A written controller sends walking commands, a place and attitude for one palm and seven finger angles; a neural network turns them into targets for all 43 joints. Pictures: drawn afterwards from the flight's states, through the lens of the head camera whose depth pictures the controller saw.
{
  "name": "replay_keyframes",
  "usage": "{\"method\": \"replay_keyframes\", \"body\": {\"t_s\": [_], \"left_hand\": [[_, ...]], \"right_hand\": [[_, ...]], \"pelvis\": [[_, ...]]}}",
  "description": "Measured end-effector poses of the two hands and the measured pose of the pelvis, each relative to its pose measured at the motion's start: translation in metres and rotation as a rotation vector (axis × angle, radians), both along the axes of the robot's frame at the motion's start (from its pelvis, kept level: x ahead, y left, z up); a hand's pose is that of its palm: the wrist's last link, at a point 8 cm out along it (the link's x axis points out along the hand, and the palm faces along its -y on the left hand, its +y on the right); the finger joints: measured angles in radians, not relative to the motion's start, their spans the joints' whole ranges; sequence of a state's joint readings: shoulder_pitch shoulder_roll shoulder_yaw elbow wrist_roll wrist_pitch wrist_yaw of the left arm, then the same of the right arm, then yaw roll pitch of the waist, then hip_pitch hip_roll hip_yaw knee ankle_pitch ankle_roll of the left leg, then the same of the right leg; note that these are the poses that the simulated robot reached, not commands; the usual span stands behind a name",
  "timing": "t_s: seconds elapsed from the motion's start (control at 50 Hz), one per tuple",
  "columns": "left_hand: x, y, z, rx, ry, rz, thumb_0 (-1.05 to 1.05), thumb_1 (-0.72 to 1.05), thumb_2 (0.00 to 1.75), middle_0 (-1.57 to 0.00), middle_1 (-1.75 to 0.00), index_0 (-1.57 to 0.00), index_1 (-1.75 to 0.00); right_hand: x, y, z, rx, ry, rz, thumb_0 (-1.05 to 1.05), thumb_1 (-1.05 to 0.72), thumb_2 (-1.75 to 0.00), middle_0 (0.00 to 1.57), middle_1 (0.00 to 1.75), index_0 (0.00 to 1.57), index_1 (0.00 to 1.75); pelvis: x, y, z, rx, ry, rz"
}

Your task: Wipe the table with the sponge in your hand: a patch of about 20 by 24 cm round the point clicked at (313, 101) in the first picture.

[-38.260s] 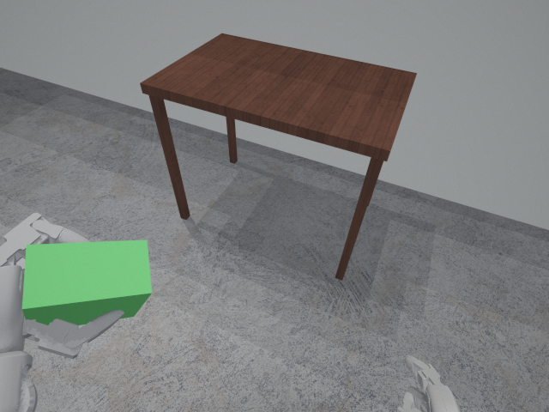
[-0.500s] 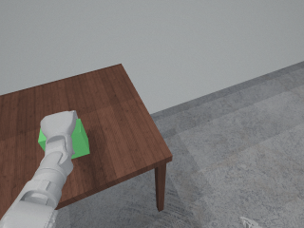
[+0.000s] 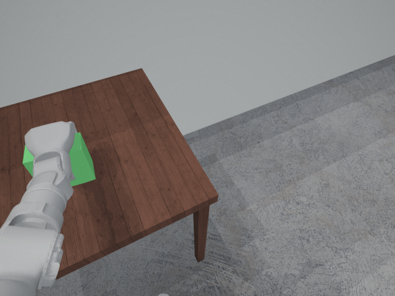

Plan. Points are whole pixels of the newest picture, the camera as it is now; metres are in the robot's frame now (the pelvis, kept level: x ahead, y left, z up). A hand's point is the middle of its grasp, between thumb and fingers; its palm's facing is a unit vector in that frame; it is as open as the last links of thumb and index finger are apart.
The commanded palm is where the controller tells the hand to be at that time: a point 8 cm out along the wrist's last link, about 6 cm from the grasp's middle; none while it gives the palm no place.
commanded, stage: wipe forward along the middle lane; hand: left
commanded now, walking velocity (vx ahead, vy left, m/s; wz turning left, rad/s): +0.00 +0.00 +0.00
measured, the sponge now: (65, 167) +0.40 +0.32 -0.01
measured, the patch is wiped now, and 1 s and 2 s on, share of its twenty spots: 1.00 1.00 1.00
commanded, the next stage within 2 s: slide back across to the first lane in 0.34 s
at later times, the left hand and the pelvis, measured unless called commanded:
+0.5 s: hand (53, 138) +0.46 +0.35 +0.03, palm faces -0.14 +0.00 -0.99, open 10.1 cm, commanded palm +0.45 +0.34 +0.07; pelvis +0.01 +0.03 -0.01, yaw -1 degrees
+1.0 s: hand (37, 142) +0.44 +0.38 +0.03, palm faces -0.11 -0.03 -0.99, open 10.1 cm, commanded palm +0.42 +0.38 +0.08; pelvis +0.04 +0.04 +0.01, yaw -1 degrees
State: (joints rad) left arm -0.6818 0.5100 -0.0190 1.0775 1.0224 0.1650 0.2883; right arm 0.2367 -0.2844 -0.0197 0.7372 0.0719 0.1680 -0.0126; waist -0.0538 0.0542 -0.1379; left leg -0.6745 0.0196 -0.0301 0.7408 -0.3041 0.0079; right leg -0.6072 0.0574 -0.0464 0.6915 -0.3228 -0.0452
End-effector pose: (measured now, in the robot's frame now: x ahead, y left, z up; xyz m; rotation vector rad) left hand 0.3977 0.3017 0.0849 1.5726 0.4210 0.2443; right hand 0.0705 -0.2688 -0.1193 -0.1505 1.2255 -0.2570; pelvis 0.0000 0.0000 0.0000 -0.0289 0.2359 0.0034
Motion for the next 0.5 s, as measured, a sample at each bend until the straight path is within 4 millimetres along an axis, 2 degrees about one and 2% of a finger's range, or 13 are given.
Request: {"method": "replay_keyframes", "body": {"t_s": [0.22,0.5], "left_hand": [[0.023,0.019,0.001,0.002,0.015,0.009,0.0,-0.51,1.04,-0.73,-1.32,-0.75,-1.33],[0.05,0.036,0.001,0.0,0.022,0.008,0.0,-0.52,1.04,-0.73,-1.32,-0.75,-1.33]], "right_hand": [[-0.008,0.007,0.003,-0.019,0.023,-0.014,0.0,-0.9,-0.9,0.21,0.3,0.2,0.3],[-0.028,0.026,0.0,-0.02,0.102,-0.034,0.0,-0.9,-0.9,0.21,0.3,0.2,0.3]], "pelvis": [[0.003,0.01,-0.002,-0.012,0.033,-0.003],[0.007,0.026,-0.005,-0.026,0.075,-0.009]]}}
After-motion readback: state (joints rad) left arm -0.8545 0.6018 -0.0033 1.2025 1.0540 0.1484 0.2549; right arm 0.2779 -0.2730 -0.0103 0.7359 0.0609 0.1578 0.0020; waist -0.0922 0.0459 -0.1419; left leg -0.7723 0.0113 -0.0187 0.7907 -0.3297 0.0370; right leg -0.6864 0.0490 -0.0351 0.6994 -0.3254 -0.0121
